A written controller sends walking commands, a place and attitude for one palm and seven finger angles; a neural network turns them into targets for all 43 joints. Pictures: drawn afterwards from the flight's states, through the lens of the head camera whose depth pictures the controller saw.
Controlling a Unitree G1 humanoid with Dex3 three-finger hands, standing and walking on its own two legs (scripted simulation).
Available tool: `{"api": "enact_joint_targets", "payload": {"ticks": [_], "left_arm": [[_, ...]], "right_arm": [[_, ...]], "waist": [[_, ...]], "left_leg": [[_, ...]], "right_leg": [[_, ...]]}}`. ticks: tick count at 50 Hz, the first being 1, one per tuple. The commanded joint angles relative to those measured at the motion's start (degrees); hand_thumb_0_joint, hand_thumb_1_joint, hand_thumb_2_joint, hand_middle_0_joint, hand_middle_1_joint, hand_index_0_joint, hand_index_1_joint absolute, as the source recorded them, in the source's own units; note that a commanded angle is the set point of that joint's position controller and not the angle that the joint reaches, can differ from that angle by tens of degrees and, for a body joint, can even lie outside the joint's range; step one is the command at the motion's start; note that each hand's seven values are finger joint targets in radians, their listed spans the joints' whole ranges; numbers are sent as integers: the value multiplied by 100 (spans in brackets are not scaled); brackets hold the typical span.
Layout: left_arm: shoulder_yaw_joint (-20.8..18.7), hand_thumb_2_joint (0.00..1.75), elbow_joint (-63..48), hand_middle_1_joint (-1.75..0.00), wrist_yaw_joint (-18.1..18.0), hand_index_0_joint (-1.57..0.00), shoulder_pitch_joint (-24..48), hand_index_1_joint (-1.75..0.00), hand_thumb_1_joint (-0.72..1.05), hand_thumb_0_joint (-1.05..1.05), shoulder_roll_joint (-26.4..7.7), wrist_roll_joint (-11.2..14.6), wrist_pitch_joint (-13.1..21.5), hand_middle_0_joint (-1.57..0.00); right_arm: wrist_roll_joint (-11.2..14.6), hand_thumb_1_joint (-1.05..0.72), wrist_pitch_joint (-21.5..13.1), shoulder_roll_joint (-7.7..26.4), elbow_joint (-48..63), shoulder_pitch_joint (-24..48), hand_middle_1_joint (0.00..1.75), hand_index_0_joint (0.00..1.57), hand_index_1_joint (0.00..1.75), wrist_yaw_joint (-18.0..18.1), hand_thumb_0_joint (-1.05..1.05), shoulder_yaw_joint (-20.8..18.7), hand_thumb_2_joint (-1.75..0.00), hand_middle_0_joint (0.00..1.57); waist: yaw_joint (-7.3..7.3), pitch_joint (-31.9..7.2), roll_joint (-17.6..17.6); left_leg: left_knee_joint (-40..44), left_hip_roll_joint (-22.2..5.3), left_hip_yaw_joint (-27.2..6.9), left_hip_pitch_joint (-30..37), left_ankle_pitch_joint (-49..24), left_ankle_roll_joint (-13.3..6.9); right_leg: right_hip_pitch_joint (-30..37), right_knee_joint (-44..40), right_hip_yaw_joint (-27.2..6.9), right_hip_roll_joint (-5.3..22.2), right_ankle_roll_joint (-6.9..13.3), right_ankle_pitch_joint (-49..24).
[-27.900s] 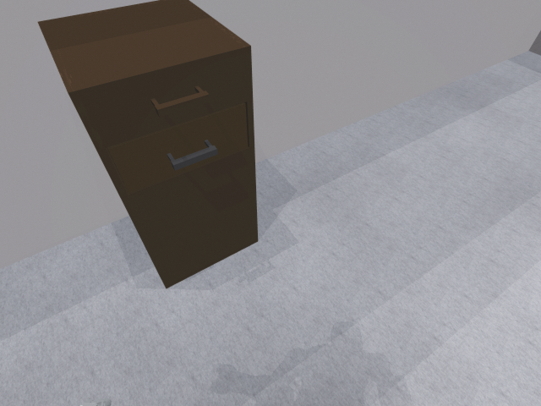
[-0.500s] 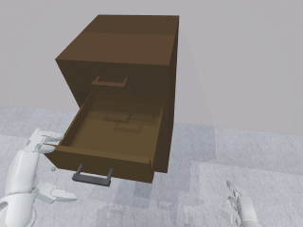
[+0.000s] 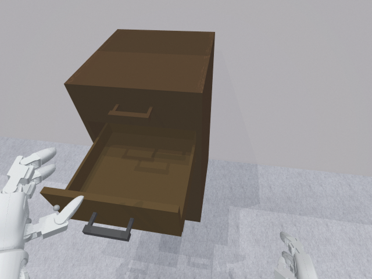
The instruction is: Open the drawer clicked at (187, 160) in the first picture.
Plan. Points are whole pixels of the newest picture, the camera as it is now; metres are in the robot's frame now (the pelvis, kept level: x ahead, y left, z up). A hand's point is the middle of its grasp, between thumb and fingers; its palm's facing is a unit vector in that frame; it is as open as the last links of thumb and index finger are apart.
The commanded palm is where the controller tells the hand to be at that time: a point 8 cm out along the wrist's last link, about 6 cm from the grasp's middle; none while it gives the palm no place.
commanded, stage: draw the hand back to the body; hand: left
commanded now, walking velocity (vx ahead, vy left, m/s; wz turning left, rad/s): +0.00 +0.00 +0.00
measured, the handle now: (109, 225) +0.27 +0.26 -0.14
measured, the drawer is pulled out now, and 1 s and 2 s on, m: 0.29 0.29 0.29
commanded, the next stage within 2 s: step back with the hand held close in 0.38 s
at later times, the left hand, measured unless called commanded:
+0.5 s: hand (50, 207) +0.18 +0.24 +0.15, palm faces +0.41 -0.81 -0.42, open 7.5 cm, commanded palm +0.13 +0.28 +0.17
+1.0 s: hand (28, 231) +0.14 +0.25 +0.16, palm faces +0.32 -0.81 -0.49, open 7.4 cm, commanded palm +0.08 +0.29 +0.17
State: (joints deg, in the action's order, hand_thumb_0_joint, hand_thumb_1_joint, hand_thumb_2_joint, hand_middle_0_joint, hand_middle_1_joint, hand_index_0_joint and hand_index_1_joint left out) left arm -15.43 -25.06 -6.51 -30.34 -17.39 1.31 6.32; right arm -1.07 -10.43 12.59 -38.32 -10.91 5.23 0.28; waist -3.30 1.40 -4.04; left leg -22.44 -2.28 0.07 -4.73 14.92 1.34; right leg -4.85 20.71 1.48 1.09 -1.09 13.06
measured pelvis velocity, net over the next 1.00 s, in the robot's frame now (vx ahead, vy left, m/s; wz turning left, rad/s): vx -0.05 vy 0.01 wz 0.01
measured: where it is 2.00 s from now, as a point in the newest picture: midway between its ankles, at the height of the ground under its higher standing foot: outside the picture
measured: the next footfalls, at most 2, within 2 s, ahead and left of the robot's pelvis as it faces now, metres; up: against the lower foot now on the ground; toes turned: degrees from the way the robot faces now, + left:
right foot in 1.48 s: -0.20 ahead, -0.14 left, +0.00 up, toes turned -1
left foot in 1.82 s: -0.18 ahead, +0.08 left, +0.00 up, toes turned +2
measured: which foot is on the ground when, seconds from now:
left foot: down 0.00-1.00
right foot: down 0.00-1.00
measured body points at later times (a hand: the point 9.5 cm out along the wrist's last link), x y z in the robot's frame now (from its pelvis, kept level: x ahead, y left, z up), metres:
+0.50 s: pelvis +0.00 +0.00 +0.00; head -0.01 -0.02 +0.45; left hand +0.15 +0.28 +0.18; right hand +0.19 -0.22 -0.08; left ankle -0.03 +0.13 -0.74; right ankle -0.02 -0.13 -0.74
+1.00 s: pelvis -0.05 +0.01 -0.01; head -0.01 +0.04 +0.43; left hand +0.12 +0.29 +0.18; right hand +0.15 -0.21 -0.08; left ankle -0.03 +0.13 -0.74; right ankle -0.02 -0.13 -0.74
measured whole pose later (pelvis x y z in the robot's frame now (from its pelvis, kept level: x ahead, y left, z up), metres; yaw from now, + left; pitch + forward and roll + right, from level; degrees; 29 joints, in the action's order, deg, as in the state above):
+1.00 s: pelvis -0.05 +0.01 -0.01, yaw +1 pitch +2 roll +0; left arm -23.8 -40.0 -7.9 -38.5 -25.6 3.0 11.4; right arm -0.5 -4.9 9.7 -31.1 -8.7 4.8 0.3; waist 0.0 2.8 3.5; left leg -32.3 -0.6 -0.3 -19.4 14.7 0.2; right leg -19.6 31.4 1.4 2.9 -1.5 13.6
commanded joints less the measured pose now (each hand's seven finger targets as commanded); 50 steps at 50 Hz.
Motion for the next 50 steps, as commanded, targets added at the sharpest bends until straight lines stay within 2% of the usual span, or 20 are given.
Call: {"api": "enact_joint_targets", "payload": {"ticks": [1, 4, 6, 8, 9, 18, 21, 24, 25, 26, 28, 30, 33, 35, 37, 40, 43, 46, 48, 50], "left_arm": [[-857, 78, -1384, -48, -152, -22, 422, -48, 62, 0, -1137, -14, 457, -22], [-896, 82, -1430, -41, -135, -21, 324, -41, 73, 0, -1089, 21, 471, -21], [-758, 86, -1128, -37, -100, -21, 281, -37, 80, 0, -918, 33, 441, -21], [-740, 88, -1039, -32, -77, -20, 322, -32, 87, 0, -882, 53, 424, -20], [-740, 90, -1094, -30, -67, -20, 345, -30, 90, 0, -898, 49, 434, -20], [-820, 90, -1406, -30, -96, -20, 361, -30, 90, 0, -1040, 36, 483, -20], [-816, 90, -1469, -30, -117, -20, 370, -30, 90, 0, -1056, 13, 482, -20], [-777, 90, -1356, -30, -115, -20, 305, -30, 90, 0, -984, 22, 448, -20], [-1712, 90, -1935, -30, -141, -20, 1494, -30, 90, 0, -1945, 58, 798, -20], [-1334, 90, -1426, -30, -118, -20, 618, -30, 90, 0, -1379, -21, 799, -20], [-997, 90, -1261, -30, -46, -20, 210, -30, 90, 0, -1046, 5, 759, -20], [-991, 90, -1430, -30, -33, -20, -101, -30, 90, 0, -1015, 13, 814, -20], [-1080, 90, -1600, -30, -100, -20, -606, -30, 90, 0, -1070, 17, 747, -20], [-1245, 90, -1871, -30, -144, -20, -825, -30, 90, 0, -1243, 55, 754, -20], [-1306, 90, -2234, -30, -148, -20, -983, -30, 90, 0, -1314, 120, 780, -20], [-1530, 90, -2623, -30, -176, -20, -1080, -30, 90, 0, -1554, 180, 814, -20], [-1503, 90, -2872, -30, -211, -20, -1107, -30, 90, 0, -1525, 204, 859, -20], [-1430, 90, -2803, -30, -251, -20, -1079, -30, 90, 0, -1410, 195, 880, -20], [-1395, 90, -2614, -30, -296, -20, -1003, -30, 90, 0, -1328, 172, 916, -20], [-1390, 90, -2456, -30, -347, -20, -935, -30, 90, 0, -1280, 150, 920, -20]], "right_arm": [[-2, -90, -397, 483, 958, 742, 30, 20, 30, 85, 0, -193, -90, 20], [8, -90, -370, 460, 981, 764, 30, 20, 30, 68, 0, -189, -90, 20], [24, -90, -357, 446, 936, 790, 30, 20, 30, 68, 0, -189, -90, 20], [37, -90, -321, 464, 954, 811, 30, 20, 30, 58, 0, -203, -90, 20], [35, -90, -317, 482, 970, 792, 30, 20, 30, 48, 0, -215, -90, 20], [30, -90, -347, 436, 1045, 818, 30, 20, 30, 42, 0, -193, -90, 20], [29, -90, -383, 430, 1019, 791, 30, 20, 30, 43, 0, -183, -90, 20], [43, -90, -364, 434, 1012, 791, 30, 20, 30, 31, 0, -196, -90, 20], [115, -90, -192, 577, 1320, 732, 30, 20, 30, -27, 0, -68, -90, 20], [11, -90, -65, 529, 1178, 771, 30, 20, 30, 35, 0, -139, -90, 20], [76, -90, 45, 621, 1318, 799, 30, 20, 30, -21, 0, -219, -90, 20], [47, -90, 131, 649, 1400, 805, 30, 20, 30, -28, 0, -260, -90, 20], [57, -90, 329, 690, 1552, 643, 30, 20, 30, -29, 0, -362, -90, 20], [59, -90, 396, 673, 1616, 682, 30, 20, 30, 7, 0, -390, -90, 20], [118, -90, 418, 613, 1737, 676, 30, 20, 30, -4, 0, -383, -90, 20], [127, -90, 426, 561, 1734, 753, 30, 20, 30, 30, 0, -375, -90, 20], [104, -90, 356, 550, 1733, 718, 30, 20, 30, 32, 0, -346, -90, 20], [58, -90, 261, 570, 1632, 687, 30, 20, 30, 31, 0, -323, -90, 20], [31, -90, 179, 598, 1572, 639, 30, 20, 30, 19, 0, -317, -90, 20], [-1, -90, 120, 635, 1487, 595, 30, 20, 30, 33, 0, -322, -90, 20]], "waist": [[0, -568, 64], [-29, -574, 134], [19, -221, 149], [12, -168, 331], [10, -270, 176], [-18, -524, 149], [-1, -499, -133], [-3, -448, 73], [192, 247, -375], [234, 309, 348], [286, 95, 770], [287, -303, 538], [342, -1073, 557], [331, -1365, 447], [326, -1532, 308], [293, -1591, 16], [283, -1448, -403], [288, -1127, -670], [289, -862, -817], [301, -731, -733]], "left_leg": [[216, 194, 386, 134, -1756, -140], [210, 189, 355, 114, -1809, -141], [259, 172, 386, 38, -1601, -127], [287, 159, 355, -2, -1498, -148], [282, 164, 372, 38, -1520, -151], [271, 179, 334, 75, -1518, -151], [249, 178, 341, 75, -1575, -128], [248, 154, 322, 55, -1605, -135], [148, 170, 272, -589, -1022, -169], [25, 129, 38, -755, -1004, -180], [-175, 123, 78, -745, -782, -220], [-261, 110, 123, -747, -1096, -219], [-361, -83, 6, -746, -2235, -188], [-486, -140, -2, -733, -2776, -169], [-503, -203, -36, -804, -2959, -181], [-447, -289, -133, -911, -2948, -194], [-268, -441, -261, -1111, -2803, -242], [-25, -636, -425, -1502, -2371, -316], [167, -807, -528, -1971, -1720, -406], [109, -820, -511, -2247, -1270, -429]], "right_leg": [[160, -243, 242, -178, 63, -1468], [181, -212, 248, -184, 66, -1511], [-1, -312, 250, -187, 51, -1318], [-46, -326, 239, -196, 49, -1190], [-1, -317, 216, -177, 52, -1220], [100, -263, 216, -157, 70, -1217], [78, -253, 223, -143, 86, -1260], [42, -217, 245, -155, 81, -1275], [-503, -420, -35, 47, 94, -1277], [-582, -408, -45, 71, 94, -1348], [-668, -447, -247, 221, 115, -1159], [-504, -290, -217, 272, 143, -1491], [39, 280, -30, 249, 126, -2310], [133, 493, -14, 280, 138, -2810], [205, 734, 33, 317, 141, -2797], [117, 903, 78, 234, 110, -2496], [-28, 1127, 144, 104, 56, -1793], [-216, 1367, 176, 4, 51, -824], [-253, 1579, 136, -32, 52, -180], [-233, 1526, 63, -15, 82, -160]]}}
